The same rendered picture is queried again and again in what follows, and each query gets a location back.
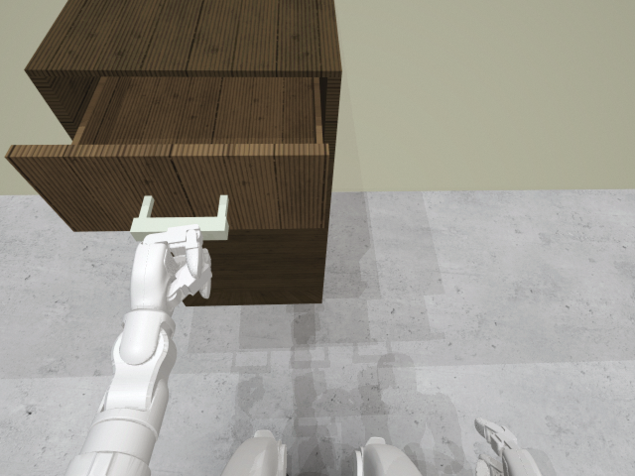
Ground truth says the robot left shin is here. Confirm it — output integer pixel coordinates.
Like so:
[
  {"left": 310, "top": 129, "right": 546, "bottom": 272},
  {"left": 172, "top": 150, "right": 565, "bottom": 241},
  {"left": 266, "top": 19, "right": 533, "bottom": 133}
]
[{"left": 254, "top": 430, "right": 275, "bottom": 439}]

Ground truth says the drawer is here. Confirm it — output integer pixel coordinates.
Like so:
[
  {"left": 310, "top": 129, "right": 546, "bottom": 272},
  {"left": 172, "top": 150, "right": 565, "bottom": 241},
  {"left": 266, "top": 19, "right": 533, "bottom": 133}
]
[{"left": 5, "top": 76, "right": 329, "bottom": 232}]

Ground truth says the cabinet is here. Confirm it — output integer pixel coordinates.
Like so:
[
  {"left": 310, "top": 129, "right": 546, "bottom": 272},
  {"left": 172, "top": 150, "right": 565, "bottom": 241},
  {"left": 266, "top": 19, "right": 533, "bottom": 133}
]
[{"left": 24, "top": 0, "right": 342, "bottom": 306}]

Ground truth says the left robot hand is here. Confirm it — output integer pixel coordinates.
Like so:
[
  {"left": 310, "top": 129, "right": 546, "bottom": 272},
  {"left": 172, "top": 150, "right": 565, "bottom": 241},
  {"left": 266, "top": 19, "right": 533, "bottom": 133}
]
[{"left": 130, "top": 224, "right": 212, "bottom": 317}]

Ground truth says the robot left forearm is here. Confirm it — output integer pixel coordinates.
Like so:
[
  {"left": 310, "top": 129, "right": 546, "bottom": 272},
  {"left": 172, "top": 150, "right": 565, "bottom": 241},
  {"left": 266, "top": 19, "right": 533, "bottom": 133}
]
[{"left": 64, "top": 308, "right": 177, "bottom": 476}]

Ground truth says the handle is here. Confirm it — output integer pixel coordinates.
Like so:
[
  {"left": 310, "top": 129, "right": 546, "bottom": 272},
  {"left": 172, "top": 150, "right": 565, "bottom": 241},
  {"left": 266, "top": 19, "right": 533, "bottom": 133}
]
[{"left": 130, "top": 195, "right": 229, "bottom": 241}]

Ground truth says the right robot hand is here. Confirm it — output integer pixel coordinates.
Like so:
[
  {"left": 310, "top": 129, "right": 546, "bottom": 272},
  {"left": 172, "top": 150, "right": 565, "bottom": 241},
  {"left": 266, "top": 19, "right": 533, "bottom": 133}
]
[{"left": 474, "top": 417, "right": 542, "bottom": 476}]

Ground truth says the left robot thigh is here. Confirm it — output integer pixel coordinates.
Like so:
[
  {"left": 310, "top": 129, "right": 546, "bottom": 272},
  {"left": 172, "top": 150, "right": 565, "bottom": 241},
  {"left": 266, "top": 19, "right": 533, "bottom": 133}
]
[{"left": 220, "top": 437, "right": 287, "bottom": 476}]

